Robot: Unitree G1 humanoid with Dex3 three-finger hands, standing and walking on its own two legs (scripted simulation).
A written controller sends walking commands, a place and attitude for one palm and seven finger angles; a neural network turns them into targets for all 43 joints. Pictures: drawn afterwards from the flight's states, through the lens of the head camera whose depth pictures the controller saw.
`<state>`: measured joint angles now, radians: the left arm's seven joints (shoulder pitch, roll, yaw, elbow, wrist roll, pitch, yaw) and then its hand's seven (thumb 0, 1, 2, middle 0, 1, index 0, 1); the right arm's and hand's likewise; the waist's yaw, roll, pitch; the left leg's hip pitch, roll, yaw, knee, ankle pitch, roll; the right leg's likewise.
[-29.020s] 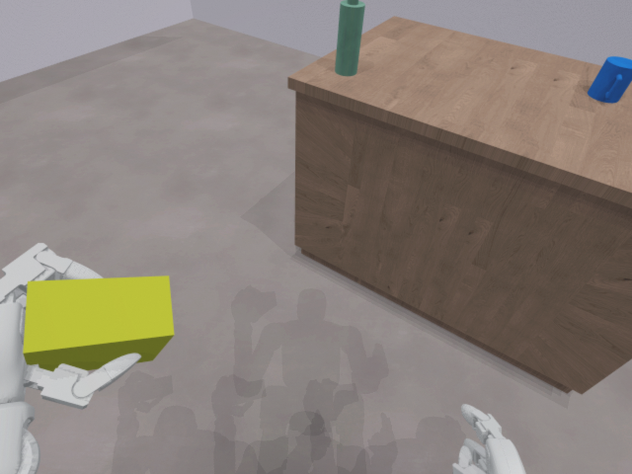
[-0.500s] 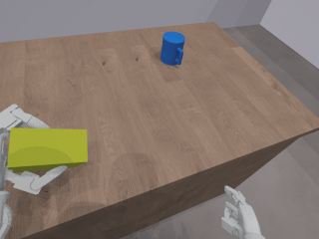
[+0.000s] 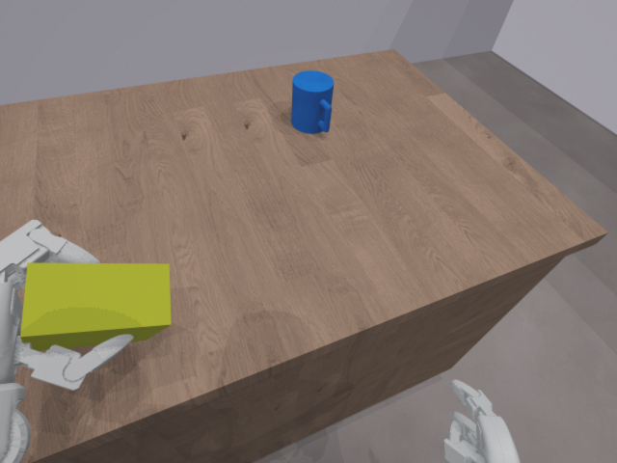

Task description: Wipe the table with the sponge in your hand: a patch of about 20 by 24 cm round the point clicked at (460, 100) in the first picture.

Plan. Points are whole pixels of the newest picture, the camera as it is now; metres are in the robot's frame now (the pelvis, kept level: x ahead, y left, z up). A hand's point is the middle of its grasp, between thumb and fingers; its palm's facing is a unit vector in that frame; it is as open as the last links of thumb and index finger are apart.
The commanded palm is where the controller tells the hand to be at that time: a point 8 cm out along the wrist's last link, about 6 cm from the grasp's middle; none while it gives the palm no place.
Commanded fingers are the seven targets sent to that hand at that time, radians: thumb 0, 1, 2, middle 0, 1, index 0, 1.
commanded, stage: shuffle to correct the standing spot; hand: left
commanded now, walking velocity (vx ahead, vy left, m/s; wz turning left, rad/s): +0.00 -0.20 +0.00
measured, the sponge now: (116, 307) +0.23 +0.22 +0.13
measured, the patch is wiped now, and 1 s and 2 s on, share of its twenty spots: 0.00 0.00 0.00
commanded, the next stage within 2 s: none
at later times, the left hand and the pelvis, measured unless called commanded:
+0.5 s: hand (134, 299) +0.23 +0.19 +0.16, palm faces +0.35 -0.85 -0.39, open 9.9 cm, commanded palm +0.17 +0.23 +0.17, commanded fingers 0.00 0.10 1.30 -1.20 -1.60 -1.20 -1.60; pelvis +0.00 -0.05 +0.00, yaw -1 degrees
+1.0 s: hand (170, 298) +0.23 +0.16 +0.16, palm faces +0.31 -0.85 -0.42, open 9.9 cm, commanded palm +0.18 +0.20 +0.17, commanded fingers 0.00 0.10 1.30 -1.20 -1.60 -1.20 -1.60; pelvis +0.01 -0.08 -0.01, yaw +0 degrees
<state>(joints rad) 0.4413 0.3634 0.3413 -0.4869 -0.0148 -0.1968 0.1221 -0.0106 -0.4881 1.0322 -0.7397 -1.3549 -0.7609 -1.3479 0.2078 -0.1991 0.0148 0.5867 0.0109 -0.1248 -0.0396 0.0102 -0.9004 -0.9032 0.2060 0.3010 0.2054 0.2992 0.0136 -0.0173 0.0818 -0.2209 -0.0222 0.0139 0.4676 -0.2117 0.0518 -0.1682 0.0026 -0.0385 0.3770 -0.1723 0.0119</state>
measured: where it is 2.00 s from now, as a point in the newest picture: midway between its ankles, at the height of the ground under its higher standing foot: outside the picture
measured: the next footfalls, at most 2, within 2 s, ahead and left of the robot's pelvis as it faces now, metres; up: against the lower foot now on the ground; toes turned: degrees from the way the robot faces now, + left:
none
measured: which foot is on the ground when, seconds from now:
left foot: down 0.00-1.00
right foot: down 0.00-1.00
